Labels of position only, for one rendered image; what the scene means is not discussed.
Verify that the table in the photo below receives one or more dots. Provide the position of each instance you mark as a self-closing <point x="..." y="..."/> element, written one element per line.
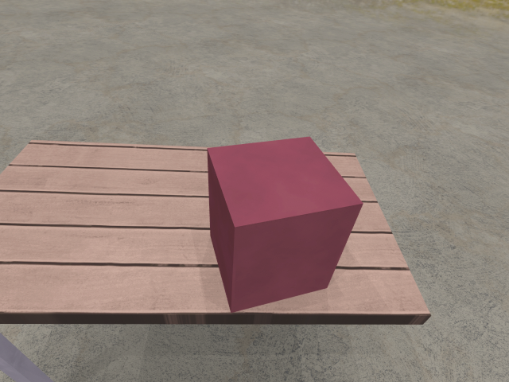
<point x="113" y="233"/>

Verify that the carton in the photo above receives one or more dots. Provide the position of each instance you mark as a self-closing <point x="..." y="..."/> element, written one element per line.
<point x="280" y="217"/>

